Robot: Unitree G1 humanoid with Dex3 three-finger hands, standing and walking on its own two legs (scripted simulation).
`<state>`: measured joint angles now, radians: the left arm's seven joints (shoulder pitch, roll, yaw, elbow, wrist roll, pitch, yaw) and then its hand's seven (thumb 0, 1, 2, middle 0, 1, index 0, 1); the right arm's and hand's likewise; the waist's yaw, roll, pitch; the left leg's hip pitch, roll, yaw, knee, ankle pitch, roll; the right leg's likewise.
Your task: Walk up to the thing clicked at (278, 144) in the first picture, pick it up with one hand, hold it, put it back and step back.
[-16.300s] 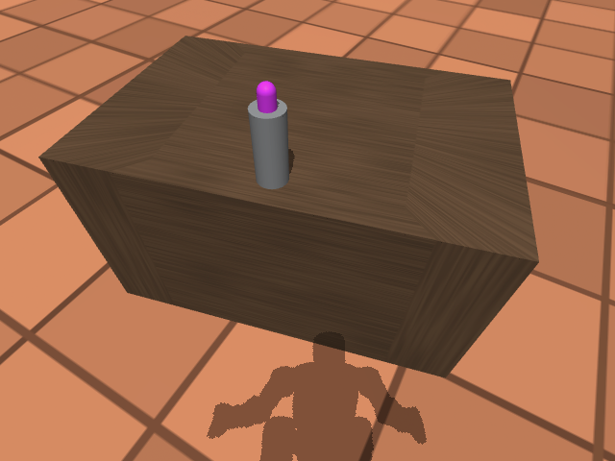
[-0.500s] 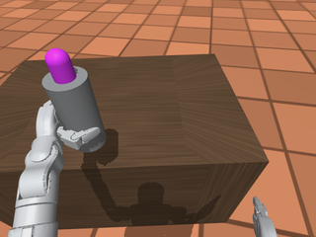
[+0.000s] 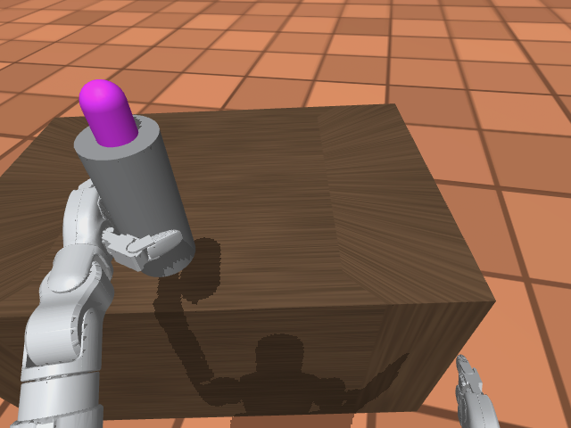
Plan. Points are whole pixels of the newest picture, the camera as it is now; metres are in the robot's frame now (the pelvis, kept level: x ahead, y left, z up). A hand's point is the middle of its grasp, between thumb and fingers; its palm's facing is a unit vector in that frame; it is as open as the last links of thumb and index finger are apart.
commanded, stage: hold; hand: left
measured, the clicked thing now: (138, 186) +0.33 +0.17 +0.23
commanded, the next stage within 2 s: none
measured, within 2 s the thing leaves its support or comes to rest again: neither
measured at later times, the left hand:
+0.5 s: hand (137, 217) +0.32 +0.17 +0.20, palm faces +0.17 -0.99 -0.02, open 11.3 cm
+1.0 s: hand (133, 219) +0.32 +0.18 +0.20, palm faces +0.16 -0.99 -0.02, open 11.3 cm
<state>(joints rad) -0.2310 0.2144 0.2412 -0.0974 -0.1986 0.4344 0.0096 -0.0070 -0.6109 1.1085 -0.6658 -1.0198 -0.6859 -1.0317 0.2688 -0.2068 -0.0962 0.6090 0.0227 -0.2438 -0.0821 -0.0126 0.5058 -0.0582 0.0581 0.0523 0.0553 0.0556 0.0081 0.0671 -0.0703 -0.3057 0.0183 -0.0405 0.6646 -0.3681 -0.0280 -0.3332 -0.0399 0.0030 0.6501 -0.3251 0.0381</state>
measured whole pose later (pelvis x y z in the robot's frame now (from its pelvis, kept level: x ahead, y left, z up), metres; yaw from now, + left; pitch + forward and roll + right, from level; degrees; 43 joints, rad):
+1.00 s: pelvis -0.01 +0.00 +0.00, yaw +1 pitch +0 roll +0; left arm -0.21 0.22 0.26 -0.18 -0.21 0.50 -0.01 -0.01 -0.60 1.11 -0.65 -1.03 -0.67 -1.04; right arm 0.22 -0.20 -0.10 0.72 0.01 -0.30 -0.10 -0.01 0.50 -0.06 0.06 0.05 0.05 0.06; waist 0.02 0.07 -0.07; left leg -0.29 0.01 -0.05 0.63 -0.34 -0.03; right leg -0.31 -0.05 -0.01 0.62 -0.30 0.04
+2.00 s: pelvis +0.00 +0.00 +0.00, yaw +1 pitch +0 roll +0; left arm -0.19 0.21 0.24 -0.19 -0.20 0.50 -0.01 -0.01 -0.60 1.11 -0.64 -1.05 -0.66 -1.06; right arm 0.21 -0.20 -0.11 0.71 0.01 -0.30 -0.10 -0.01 0.50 -0.06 0.06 0.05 0.05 0.06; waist 0.02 0.08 -0.07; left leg -0.28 0.02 -0.05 0.63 -0.35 -0.03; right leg -0.30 -0.04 -0.01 0.61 -0.30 0.04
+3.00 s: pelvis -0.02 +0.00 +0.00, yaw +0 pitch +4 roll -1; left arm -0.47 0.31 0.29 0.55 -0.15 0.04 -0.02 -0.01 -0.61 1.12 -0.65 -1.04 -0.67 -1.05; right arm 0.23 -0.22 -0.08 0.61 0.01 -0.28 -0.07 -0.01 0.53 -0.05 0.06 0.05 0.06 0.06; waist -0.06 0.01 -0.05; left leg -0.44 0.03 -0.04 0.71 -0.35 -0.03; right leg -0.46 -0.03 0.00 0.67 -0.29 0.03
